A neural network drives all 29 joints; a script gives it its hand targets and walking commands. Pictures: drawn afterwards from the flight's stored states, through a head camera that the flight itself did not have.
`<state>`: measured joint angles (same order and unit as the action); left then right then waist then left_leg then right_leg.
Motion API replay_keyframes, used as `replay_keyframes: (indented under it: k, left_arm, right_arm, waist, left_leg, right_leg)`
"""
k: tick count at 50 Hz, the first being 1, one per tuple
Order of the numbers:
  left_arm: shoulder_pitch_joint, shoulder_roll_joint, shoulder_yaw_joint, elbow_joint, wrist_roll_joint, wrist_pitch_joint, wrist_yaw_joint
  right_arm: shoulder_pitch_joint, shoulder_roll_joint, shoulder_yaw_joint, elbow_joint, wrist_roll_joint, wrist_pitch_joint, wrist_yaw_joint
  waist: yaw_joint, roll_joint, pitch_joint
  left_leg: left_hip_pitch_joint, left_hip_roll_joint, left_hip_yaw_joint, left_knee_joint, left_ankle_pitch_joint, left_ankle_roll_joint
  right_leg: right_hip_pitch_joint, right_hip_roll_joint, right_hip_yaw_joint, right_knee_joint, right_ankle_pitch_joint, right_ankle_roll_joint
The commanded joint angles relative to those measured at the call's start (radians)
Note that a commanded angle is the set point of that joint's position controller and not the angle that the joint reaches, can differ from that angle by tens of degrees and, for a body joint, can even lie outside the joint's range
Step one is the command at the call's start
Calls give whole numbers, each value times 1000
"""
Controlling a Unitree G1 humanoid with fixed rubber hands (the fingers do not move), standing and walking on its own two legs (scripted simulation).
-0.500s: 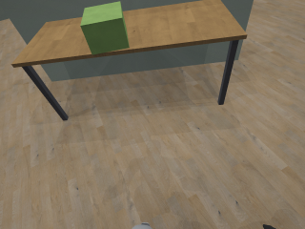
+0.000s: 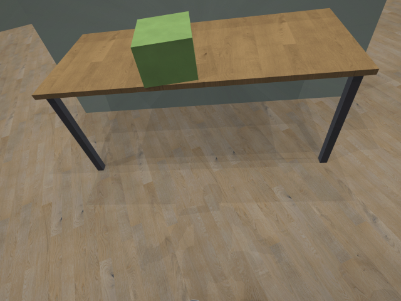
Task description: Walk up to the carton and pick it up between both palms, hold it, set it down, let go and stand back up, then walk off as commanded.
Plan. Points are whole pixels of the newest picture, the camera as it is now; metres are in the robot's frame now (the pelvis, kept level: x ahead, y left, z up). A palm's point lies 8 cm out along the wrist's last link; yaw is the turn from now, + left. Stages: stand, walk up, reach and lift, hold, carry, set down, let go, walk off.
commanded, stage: walk up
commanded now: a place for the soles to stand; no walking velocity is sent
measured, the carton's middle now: (167, 48) +1.14 +0.22 -0.03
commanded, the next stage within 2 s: none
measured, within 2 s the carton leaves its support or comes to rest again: neither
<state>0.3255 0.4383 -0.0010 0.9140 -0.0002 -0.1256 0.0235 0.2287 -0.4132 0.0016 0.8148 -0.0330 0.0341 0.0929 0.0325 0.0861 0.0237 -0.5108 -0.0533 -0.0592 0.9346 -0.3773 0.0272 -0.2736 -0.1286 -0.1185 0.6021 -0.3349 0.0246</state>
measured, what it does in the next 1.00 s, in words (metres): walks ahead: left foot, then right foot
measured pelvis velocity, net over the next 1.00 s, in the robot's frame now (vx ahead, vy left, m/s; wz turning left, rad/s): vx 0.26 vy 0.22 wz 0.10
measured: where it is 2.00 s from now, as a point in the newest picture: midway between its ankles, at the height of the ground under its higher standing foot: (170, 283)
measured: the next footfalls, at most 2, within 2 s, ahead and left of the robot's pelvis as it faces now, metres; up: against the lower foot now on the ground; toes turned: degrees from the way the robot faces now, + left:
left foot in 0.18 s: +0.20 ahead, +0.19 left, +0.00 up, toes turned +1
right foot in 0.44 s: +0.22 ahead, -0.05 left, +0.00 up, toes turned -3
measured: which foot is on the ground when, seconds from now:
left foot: up 0.00-0.16, down 0.18-0.46, up 0.48-0.72, down 0.74-1.00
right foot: down 0.00-0.18, up 0.20-0.42, down 0.44-0.74, up 0.76-1.00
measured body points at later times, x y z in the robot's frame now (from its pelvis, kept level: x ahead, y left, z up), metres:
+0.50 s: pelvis +0.15 +0.09 -0.01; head +0.17 +0.06 +0.44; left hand +0.17 +0.44 -0.09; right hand +0.25 -0.20 -0.15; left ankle +0.15 +0.19 -0.71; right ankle +0.18 -0.05 -0.73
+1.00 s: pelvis +0.26 +0.22 -0.01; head +0.28 +0.19 +0.44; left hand +0.27 +0.57 -0.09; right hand +0.38 -0.08 -0.14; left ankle +0.28 +0.31 -0.73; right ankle +0.31 +0.08 -0.72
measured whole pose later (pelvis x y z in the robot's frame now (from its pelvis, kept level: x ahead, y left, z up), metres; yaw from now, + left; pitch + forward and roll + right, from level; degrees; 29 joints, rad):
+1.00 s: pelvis +0.26 +0.22 -0.01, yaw +6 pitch -1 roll +1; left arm 0.35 0.46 0.00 0.92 0.00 -0.10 0.04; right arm 0.22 -0.42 0.00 0.81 -0.04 0.03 0.09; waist -0.04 0.06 0.05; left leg -0.34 -0.05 0.03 0.68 -0.32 0.06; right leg -0.41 -0.10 -0.06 0.77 -0.37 -0.03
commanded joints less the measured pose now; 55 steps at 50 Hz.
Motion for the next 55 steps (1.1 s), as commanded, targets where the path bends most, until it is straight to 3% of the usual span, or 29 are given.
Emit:
replay_keyframes:
  k: [1,5,7,9,10,11,12,15,19,22,23,24,25,26,29,31,33,35,36,37,38,39,41,48,50,51,52,53,55]
  left_arm:
    - [127,319,141,-24,5,-12,29]
    - [48,351,142,-56,10,-1,28]
    - [-40,358,135,-67,7,10,27]
    - [27,246,93,-59,13,20,21]
    - [-8,176,65,-96,1,25,17]
    - [-13,234,77,-86,-16,37,27]
    - [-4,269,85,-74,-17,37,21]
    - [60,257,93,-34,-4,23,6]
    - [98,230,97,-23,-12,15,8]
    - [256,228,111,19,-2,-4,24]
    - [323,312,139,21,17,-8,35]
    - [295,427,163,0,27,-12,45]
    - [229,415,159,-22,9,-9,47]
    - [188,378,153,-26,2,-8,48]
    - [150,340,141,-29,6,-6,48]
    - [144,349,141,-33,11,-6,47]
    - [96,369,141,-52,15,-1,47]
    - [5,372,132,-68,12,12,46]
    - [19,321,114,-62,17,20,45]
    - [67,249,87,-54,22,28,40]
    - [21,175,61,-86,8,34,40]
    - [4,233,76,-74,-9,46,52]
    - [41,277,90,-47,-8,43,35]
    - [148,223,90,-19,-8,13,31]
    - [259,201,92,17,-6,0,48]
    - [309,246,108,29,12,-4,60]
    - [345,374,139,7,31,-9,70]
    - [275,420,149,-19,21,-1,72]
    - [204,363,142,-38,5,6,77]
  right_arm:
    - [-101,-175,-104,-119,9,-36,7]
    - [-156,-170,-111,-137,13,-30,24]
    - [-45,-185,-131,-87,9,-29,24]
    - [162,-268,-170,3,-8,-32,5]
    - [134,-379,-185,-10,-11,-32,-13]
    - [72,-378,-174,-29,14,-35,-17]
    - [26,-347,-164,-38,25,-36,-19]
    - [-27,-269,-137,-60,7,-31,-21]
    - [-29,-253,-125,-86,-11,-31,-9]
    - [-77,-195,-107,-129,-2,-18,-4]
    - [-55,-130,-87,-146,1,-22,-4]
    - [-93,-145,-85,-157,-6,-25,-10]
    - [-129,-216,-98,-145,-17,-23,-19]
    - [-106,-224,-101,-130,-11,-28,-19]
    - [-89,-202,-115,-121,-5,-27,-6]
    - [-122,-186,-115,-139,1,-23,7]
    - [-140,-184,-120,-144,6,-23,13]
    - [-53,-192,-137,-100,2,-22,17]
    - [29,-215,-153,-55,-7,-22,13]
    - [142,-264,-175,-3,-15,-23,0]
    - [150,-385,-193,-18,-22,-23,-17]
    - [79,-393,-182,-42,-1,-27,-23]
    - [20,-327,-162,-49,8,-24,-29]
    - [-14,-252,-125,-101,-15,-19,-16]
    - [-66,-217,-112,-129,-9,-4,-14]
    - [-49,-158,-89,-133,-2,-5,-18]
    - [-62,-116,-73,-168,6,-11,-22]
    - [-93,-184,-90,-161,-9,0,-34]
    - [-70,-208,-101,-134,-12,3,-38]
  waist:
    - [21,-223,-73]
    - [-3,-253,-69]
    - [-84,-231,-88]
    - [-171,74,-173]
    - [-163,359,-69]
    - [-125,185,-28]
    - [-95,104,35]
    - [-66,85,54]
    - [-58,93,57]
    - [35,-28,-70]
    - [74,-235,-124]
    - [83,-306,-97]
    - [60,-148,-56]
    - [35,-117,-49]
    - [17,-193,-77]
    - [16,-229,-87]
    - [1,-257,-88]
    - [-71,-244,-94]
    - [-102,-137,-122]
    - [-146,61,-162]
    - [-172,351,-61]
    - [-140,201,-13]
    - [-81,80,72]
    - [-58,87,43]
    - [11,30,-54]
    - [48,-76,-102]
    - [72,-291,-156]
    - [52,-227,-87]
    - [17,-134,-62]
  left_leg:
    - [-233,87,-16,-25,34,-18]
    - [-41,125,60,-207,119,12]
    - [230,99,117,-295,187,31]
    - [542,23,56,-367,68,60]
    - [479,253,-459,-627,-204,145]
    - [353,324,-603,-717,-398,237]
    - [287,319,-571,-700,-403,274]
    - [165,232,-350,-649,-218,243]
    - [124,207,-265,-624,-99,230]
    - [-27,130,-115,-348,4,146]
    - [-168,34,-16,-94,-65,74]
    - [-373,-27,-1,92,-184,8]
    - [-396,58,-95,157,-162,-10]
    - [-367,88,-102,146,-99,-19]
    - [-241,122,-29,52,-34,-26]
    - [-169,129,9,-30,-17,-18]
    - [-52,139,37,-131,12,-5]
    - [185,111,97,-260,104,15]
    - [351,70,107,-298,91,21]
    - [519,44,65,-342,24,34]
    - [464,286,-446,-628,-283,117]
    - [339,346,-555,-724,-454,200]
    - [237,297,-439,-669,-405,235]
    - [173,221,-190,-553,35,228]
    - [97,177,-81,-358,211,186]
    - [-8,130,-25,-203,229,128]
    - [-183,38,54,31,58,42]
    - [-280,45,0,152,-214,2]
    - [-278,113,-69,200,-143,-14]
  right_leg:
    - [377,-259,144,-172,588,-219]
    - [230,-253,50,-117,548,-190]
    - [42,-223,-18,-31,408,-151]
    - [-174,-103,-56,410,222,-100]
    - [-481,62,-51,609,-270,-59]
    - [-462,47,57,642,-268,-75]
    - [-438,11,86,633,-215,-74]
    - [-277,-7,85,391,-191,-62]
    - [-124,55,32,178,-107,-62]
    - [267,80,45,-133,103,-72]
    - [400,-109,323,-258,-103,-114]
    - [429,-387,702,-342,-149,-260]
    - [393,-417,673,-297,-56,-310]
    - [377,-371,554,-245,93,-306]
    - [304,-282,307,-177,394,-256]
    - [254,-271,237,-131,520,-252]
    - [167,-261,175,-92,512,-233]
    - [-2,-214,89,-14,348,-188]
    - [-106,-156,31,119,263,-154]
    - [-244,-90,-2,358,109,-120]
    - [-533,93,-3,571,-300,-68]
    - [-516,68,82,635,-293,-81]
    - [-465,3,95,592,-172,-82]
    - [-136,70,26,154,-70,-58]
    - [121,93,9,-75,126,-64]
    - [270,40,125,-131,117,-80]
    - [354,-265,546,-229,75,-202]
    - [287,-389,691,-252,141,-321]
    - [263,-342,533,-154,318,-328]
